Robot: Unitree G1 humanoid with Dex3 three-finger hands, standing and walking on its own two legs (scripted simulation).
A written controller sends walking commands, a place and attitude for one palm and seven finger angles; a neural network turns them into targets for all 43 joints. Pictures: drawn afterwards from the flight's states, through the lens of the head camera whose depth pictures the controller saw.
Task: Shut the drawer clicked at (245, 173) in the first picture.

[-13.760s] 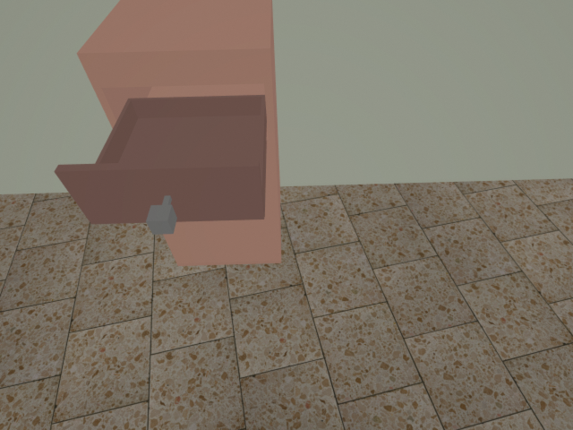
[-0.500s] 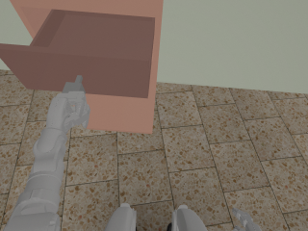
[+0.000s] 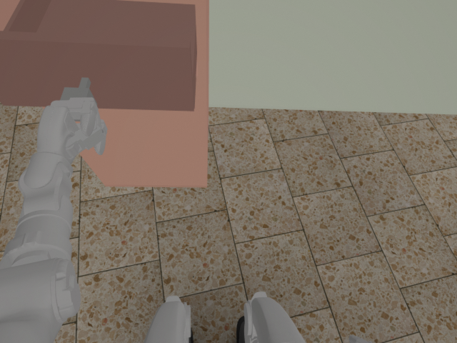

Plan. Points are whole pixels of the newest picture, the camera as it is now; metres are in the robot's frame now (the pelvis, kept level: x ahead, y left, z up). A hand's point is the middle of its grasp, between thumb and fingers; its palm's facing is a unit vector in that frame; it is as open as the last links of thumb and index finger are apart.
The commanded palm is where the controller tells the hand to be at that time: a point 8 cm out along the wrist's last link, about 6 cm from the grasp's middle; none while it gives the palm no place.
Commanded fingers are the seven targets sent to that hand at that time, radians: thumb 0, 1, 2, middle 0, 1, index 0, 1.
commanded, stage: push the drawer shut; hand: left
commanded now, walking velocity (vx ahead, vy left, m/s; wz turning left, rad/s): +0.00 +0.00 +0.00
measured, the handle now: (81, 96) +0.54 +0.25 +0.05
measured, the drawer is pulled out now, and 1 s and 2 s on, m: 0.11 0.00 0.00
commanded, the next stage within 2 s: pull the fist back off the drawer in 1.14 s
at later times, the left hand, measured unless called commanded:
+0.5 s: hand (106, 105) +0.52 +0.20 +0.05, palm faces -0.03 -1.00 -0.03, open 3.4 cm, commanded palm +0.51 +0.24 +0.05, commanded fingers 0.00 0.90 0.90 -1.40 -1.60 -1.40 -1.60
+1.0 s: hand (111, 81) +0.57 +0.20 +0.05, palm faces -0.04 -1.00 -0.03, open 3.4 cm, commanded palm +0.58 +0.23 +0.05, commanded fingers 0.00 0.90 0.90 -1.40 -1.60 -1.40 -1.60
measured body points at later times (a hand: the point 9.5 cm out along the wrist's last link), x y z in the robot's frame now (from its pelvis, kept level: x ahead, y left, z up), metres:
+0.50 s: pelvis -0.01 +0.01 -0.01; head +0.15 +0.04 +0.41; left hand +0.51 +0.25 +0.06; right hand +0.01 -0.25 -0.12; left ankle +0.02 +0.11 -0.65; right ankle +0.03 -0.11 -0.65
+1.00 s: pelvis -0.01 +0.02 -0.02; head +0.18 +0.05 +0.39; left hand +0.57 +0.25 +0.06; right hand -0.05 -0.24 -0.11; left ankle +0.02 +0.11 -0.65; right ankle +0.03 -0.11 -0.65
